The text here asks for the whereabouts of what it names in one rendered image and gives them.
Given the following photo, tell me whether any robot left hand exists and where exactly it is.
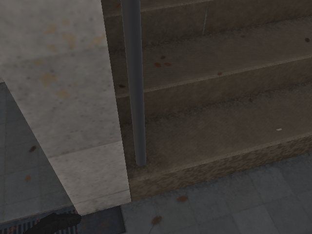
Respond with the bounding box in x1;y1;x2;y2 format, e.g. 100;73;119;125
22;213;82;234

